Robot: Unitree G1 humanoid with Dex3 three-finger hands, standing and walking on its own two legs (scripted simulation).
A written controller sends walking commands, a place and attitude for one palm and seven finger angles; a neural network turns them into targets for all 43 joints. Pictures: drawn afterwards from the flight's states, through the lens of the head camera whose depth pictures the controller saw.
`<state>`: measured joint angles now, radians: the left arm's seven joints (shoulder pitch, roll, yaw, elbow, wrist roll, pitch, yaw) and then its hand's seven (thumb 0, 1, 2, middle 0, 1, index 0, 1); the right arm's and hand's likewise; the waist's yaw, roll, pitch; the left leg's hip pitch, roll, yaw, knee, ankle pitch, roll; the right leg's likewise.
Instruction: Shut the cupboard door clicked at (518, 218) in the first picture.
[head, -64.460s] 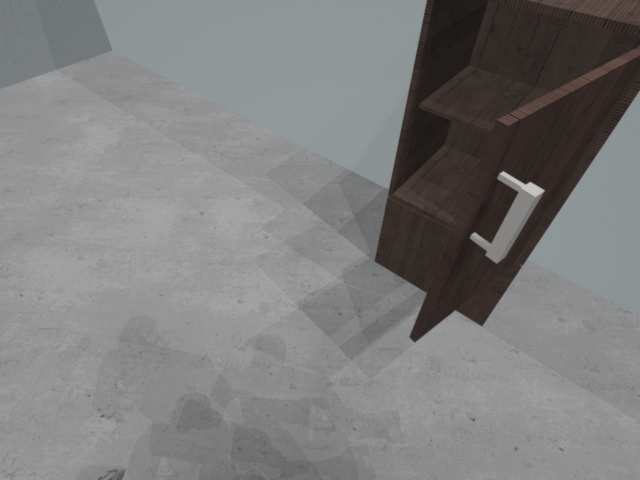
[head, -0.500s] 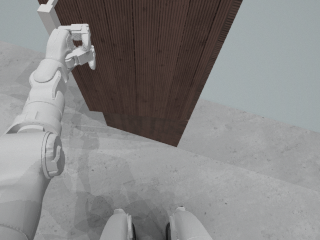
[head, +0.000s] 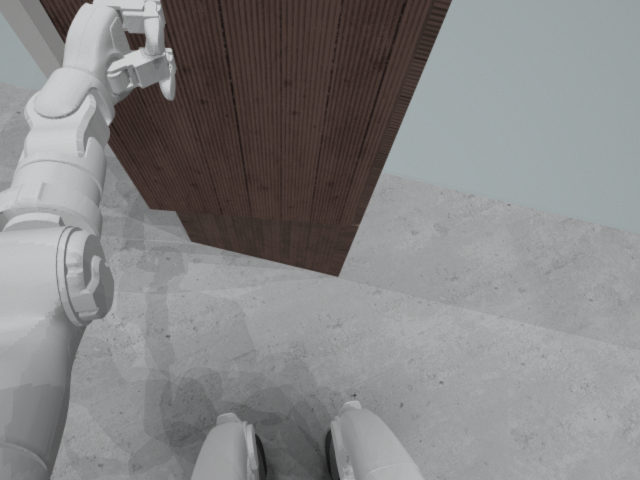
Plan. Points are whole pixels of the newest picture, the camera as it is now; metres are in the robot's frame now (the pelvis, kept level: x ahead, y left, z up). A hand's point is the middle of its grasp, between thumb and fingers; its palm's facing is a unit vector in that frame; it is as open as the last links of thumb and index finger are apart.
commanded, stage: push the door shut along its arc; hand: left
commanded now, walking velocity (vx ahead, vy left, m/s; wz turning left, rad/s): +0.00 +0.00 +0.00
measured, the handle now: (60, 45) +0.60 +0.20 +0.12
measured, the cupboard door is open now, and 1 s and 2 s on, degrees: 10 0 0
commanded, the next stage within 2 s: pull the fist back off the door in 0.28 s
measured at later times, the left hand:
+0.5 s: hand (185, 35) +0.60 +0.07 +0.13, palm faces -0.06 -0.99 +0.12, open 3.3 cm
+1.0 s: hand (200, 62) +0.57 +0.06 +0.12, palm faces +0.09 -1.00 -0.02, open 3.1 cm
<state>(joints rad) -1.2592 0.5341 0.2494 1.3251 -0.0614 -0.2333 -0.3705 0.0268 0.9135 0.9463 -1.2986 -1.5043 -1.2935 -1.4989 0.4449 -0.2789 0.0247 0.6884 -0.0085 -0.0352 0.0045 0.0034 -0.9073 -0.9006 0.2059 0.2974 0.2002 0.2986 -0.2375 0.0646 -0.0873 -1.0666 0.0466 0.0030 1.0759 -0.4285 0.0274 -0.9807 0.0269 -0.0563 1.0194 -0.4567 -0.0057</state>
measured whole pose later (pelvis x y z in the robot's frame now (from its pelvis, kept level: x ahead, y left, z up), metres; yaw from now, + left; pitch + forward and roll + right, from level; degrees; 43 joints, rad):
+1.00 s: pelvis +0.03 -0.01 +0.02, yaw +0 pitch +22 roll -2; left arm -1.05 0.26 0.30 1.20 0.02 -0.36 0.18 0.01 0.90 0.91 -1.30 -1.50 -1.29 -1.50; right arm 0.52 -0.26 -0.02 0.67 -0.07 0.02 0.10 0.00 -0.91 -0.90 0.20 0.30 0.20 0.30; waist -0.21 0.06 -0.13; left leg -0.91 0.05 0.02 0.95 -0.42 0.01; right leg -0.85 0.03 -0.03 0.91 -0.45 -0.02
